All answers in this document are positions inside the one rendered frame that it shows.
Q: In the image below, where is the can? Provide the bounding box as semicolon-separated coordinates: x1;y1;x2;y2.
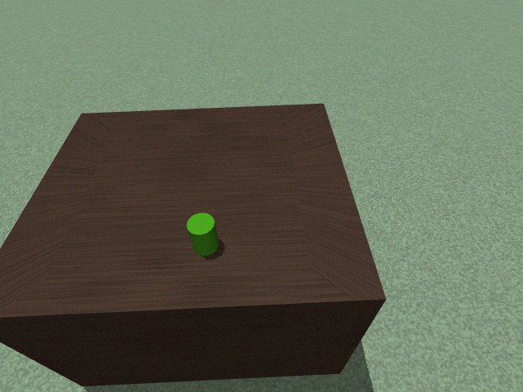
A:
187;213;219;256

